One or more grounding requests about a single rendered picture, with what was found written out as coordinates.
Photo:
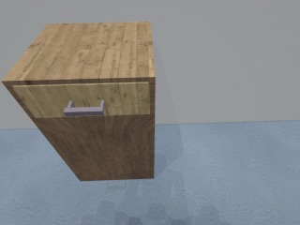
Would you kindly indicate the drawer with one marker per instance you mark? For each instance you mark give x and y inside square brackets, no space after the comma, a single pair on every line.
[47,100]

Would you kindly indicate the cabinet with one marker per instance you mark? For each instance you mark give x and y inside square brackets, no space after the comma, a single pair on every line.
[95,147]

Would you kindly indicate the handle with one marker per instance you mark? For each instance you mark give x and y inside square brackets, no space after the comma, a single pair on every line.
[84,111]

